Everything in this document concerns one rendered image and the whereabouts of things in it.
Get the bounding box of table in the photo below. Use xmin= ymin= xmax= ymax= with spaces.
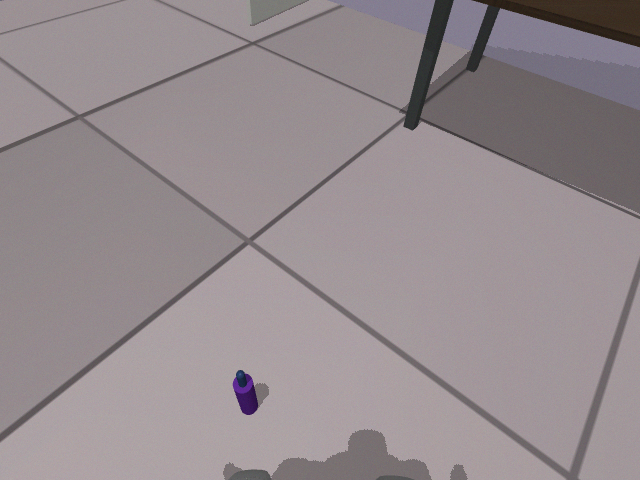
xmin=403 ymin=0 xmax=640 ymax=131

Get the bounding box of bottle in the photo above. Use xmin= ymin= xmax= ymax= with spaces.
xmin=233 ymin=370 xmax=258 ymax=415

